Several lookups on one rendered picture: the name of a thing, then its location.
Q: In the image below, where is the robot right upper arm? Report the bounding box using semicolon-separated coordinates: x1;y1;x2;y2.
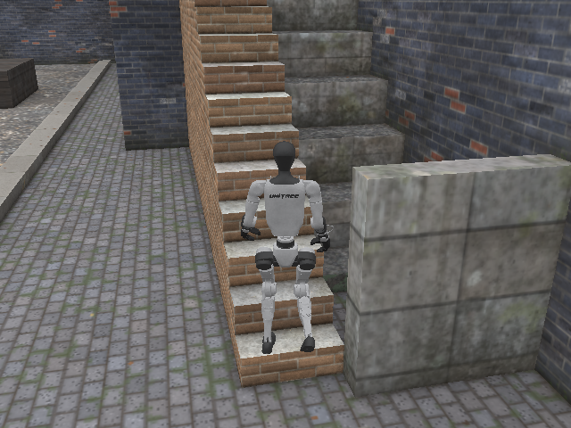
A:
303;180;324;229

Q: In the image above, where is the robot left forearm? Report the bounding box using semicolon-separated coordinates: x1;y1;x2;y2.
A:
241;214;252;233

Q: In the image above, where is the robot left thigh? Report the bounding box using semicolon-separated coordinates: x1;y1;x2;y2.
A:
255;247;277;298

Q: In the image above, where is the robot right hand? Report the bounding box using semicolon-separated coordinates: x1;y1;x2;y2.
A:
310;237;330;252

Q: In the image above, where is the right robot shin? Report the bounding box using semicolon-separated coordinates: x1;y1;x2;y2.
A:
297;284;312;339

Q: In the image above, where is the robot left hand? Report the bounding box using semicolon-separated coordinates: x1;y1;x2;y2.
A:
241;227;261;241

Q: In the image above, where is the robot left upper arm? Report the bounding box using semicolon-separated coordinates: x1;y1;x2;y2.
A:
243;180;266;227

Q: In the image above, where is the robot right forearm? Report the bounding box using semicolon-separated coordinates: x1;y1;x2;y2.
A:
315;216;329;242

